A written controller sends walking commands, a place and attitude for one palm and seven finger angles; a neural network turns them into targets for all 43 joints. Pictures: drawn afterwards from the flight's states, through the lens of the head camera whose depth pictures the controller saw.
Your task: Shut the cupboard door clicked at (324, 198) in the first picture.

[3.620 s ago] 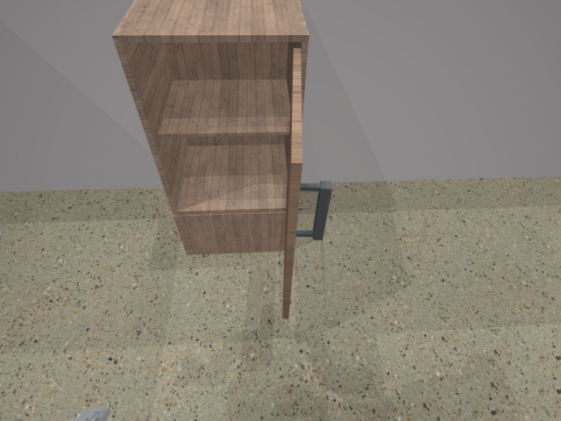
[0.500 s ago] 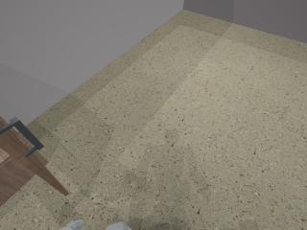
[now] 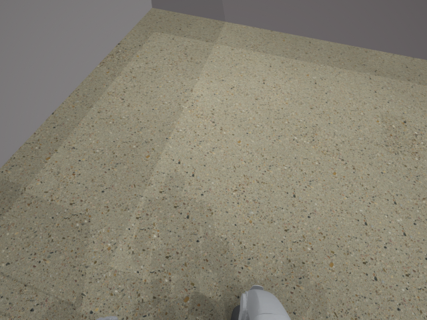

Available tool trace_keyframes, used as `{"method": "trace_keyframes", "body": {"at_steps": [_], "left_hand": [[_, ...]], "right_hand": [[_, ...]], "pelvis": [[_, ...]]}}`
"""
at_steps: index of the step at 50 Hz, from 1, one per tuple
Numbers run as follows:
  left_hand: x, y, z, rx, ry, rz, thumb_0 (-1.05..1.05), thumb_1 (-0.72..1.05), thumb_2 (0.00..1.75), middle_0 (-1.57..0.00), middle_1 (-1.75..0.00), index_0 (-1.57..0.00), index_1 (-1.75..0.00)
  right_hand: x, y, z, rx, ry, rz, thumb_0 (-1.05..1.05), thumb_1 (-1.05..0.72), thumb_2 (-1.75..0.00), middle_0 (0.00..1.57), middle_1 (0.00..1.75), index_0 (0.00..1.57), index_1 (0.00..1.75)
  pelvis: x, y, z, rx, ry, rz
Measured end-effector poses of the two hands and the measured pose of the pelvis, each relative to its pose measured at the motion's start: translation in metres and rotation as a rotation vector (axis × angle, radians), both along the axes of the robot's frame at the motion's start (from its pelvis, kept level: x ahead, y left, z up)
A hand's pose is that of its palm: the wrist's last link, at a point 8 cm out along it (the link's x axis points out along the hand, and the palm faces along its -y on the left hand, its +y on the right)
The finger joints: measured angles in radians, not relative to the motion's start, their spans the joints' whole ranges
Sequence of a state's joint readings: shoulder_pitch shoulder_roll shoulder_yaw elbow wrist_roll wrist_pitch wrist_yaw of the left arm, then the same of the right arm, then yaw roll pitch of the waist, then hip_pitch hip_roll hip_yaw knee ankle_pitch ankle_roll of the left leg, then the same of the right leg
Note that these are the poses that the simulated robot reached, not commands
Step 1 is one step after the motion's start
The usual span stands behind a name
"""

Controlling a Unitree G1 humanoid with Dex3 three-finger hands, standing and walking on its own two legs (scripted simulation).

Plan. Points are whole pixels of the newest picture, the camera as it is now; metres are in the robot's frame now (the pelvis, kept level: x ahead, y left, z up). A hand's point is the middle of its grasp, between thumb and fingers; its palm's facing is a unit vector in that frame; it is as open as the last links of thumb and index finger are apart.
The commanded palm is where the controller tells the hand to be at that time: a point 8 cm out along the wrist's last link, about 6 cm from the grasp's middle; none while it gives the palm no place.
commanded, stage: walk around to get in front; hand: left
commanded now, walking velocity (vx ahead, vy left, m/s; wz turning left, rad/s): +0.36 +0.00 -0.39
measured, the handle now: out of the picture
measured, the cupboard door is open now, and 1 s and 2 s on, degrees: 85 85 85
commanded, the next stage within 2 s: none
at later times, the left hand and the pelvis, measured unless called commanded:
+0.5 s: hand (150, 268) +0.25 +0.14 -0.17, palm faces -0.08 -0.98 -0.21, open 7.3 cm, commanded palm none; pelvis +0.21 -0.05 +0.00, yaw -9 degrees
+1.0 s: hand (175, 166) +0.54 +0.11 -0.17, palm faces -0.26 -0.95 -0.17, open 7.4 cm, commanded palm none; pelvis +0.43 -0.05 +0.00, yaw -17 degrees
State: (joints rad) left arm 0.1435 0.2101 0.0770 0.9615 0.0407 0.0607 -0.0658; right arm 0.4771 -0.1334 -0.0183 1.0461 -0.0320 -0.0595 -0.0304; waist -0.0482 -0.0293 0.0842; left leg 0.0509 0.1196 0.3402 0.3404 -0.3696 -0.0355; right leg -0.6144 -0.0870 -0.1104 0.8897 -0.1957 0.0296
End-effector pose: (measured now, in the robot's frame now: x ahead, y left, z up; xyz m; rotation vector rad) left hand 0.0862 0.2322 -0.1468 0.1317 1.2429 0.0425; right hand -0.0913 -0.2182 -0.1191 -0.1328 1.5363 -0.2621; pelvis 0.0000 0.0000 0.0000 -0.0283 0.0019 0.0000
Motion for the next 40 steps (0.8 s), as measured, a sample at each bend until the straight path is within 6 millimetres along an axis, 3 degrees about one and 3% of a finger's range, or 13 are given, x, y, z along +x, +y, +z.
{"method": "trace_keyframes", "body": {"at_steps": [5,7,9,14,20,25,31,33,35,40], "left_hand": [[0.103,-0.041,-0.008,-0.002,-0.091,-0.12,0.01,0.91,0.9,-0.2,-0.3,-0.19,-0.3],[0.138,-0.054,-0.013,0.01,-0.158,-0.132,0.01,0.91,0.9,-0.2,-0.3,-0.19,-0.3],[0.157,-0.062,-0.013,0.018,-0.189,-0.126,0.01,0.91,0.9,-0.2,-0.3,-0.19,-0.3],[0.164,-0.066,0.0,0.053,-0.12,-0.12,0.0,0.91,0.9,-0.2,-0.3,-0.2,-0.3],[0.165,-0.05,0.012,0.101,-0.035,-0.082,0.0,0.93,0.9,-0.2,-0.3,-0.2,-0.3],[0.162,-0.042,0.008,0.088,0.049,-0.035,0.0,0.92,0.9,-0.2,-0.3,-0.2,-0.3],[0.16,-0.032,-0.009,0.047,0.205,0.02,0.0,0.91,0.9,-0.2,-0.3,-0.2,-0.3],[0.168,-0.027,-0.016,0.035,0.262,0.015,0.01,0.91,0.9,-0.2,-0.3,-0.19,-0.3],[0.185,-0.024,-0.015,0.031,0.293,-0.013,0.01,0.91,0.9,-0.2,-0.3,-0.19,-0.3],[0.266,-0.023,-0.006,0.031,0.231,-0.078,0.01,0.91,0.9,-0.2,-0.3,-0.19,-0.3]], "right_hand": [[-0.009,-0.001,-0.012,0.045,0.138,-0.118,0.01,-0.91,-0.9,0.2,0.3,0.2,0.3],[0.0,-0.007,-0.022,0.068,0.174,-0.148,0.01,-0.91,-0.9,0.2,0.3,0.2,0.3],[0.025,-0.017,-0.031,0.071,0.163,-0.16,0.01,-0.91,-0.9,0.2,0.3,0.2,0.3],[0.143,-0.049,-0.033,0.033,-0.077,-0.119,0.01,-0.91,-0.9,0.2,0.3,0.2,0.3],[0.283,-0.069,-0.017,0.011,-0.354,-0.049,0.01,-0.92,-0.9,0.2,0.29,0.2,0.3],[0.373,-0.069,-0.005,0.008,-0.453,0.021,0.01,-0.92,-0.9,0.2,0.29,0.2,0.3],[0.464,-0.052,-0.001,-0.012,-0.503,0.084,0.01,-0.91,-0.9,0.2,0.3,0.2,0.3],[0.482,-0.046,-0.003,-0.029,-0.524,0.079,0.01,-0.91,-0.9,0.2,0.3,0.2,0.3],[0.485,-0.041,-0.002,-0.037,-0.519,0.046,0.01,-0.91,-0.9,0.2,0.3,0.2,0.3],[0.456,-0.038,-0.001,-0.068,-0.399,-0.101,-0.01,-0.94,-0.9,0.21,0.3,0.21,0.3]], "pelvis": [[0.049,-0.021,-0.017,0.004,0.001,-0.053],[0.071,-0.034,-0.029,0.021,-0.002,-0.066],[0.086,-0.042,-0.031,0.018,-0.013,-0.079],[0.122,-0.052,-0.014,0.016,-0.019,-0.11],[0.168,-0.053,-0.002,0.013,-0.004,-0.142],[0.213,-0.047,0.0,0.003,-0.004,-0.156],[0.276,-0.029,-0.009,-0.004,-0.008,-0.174],[0.294,-0.023,-0.014,0.008,-0.016,-0.192],[0.311,-0.019,-0.012,0.01,-0.025,-0.212],[0.351,-0.018,0.001,0.014,-0.026,-0.241]]}}
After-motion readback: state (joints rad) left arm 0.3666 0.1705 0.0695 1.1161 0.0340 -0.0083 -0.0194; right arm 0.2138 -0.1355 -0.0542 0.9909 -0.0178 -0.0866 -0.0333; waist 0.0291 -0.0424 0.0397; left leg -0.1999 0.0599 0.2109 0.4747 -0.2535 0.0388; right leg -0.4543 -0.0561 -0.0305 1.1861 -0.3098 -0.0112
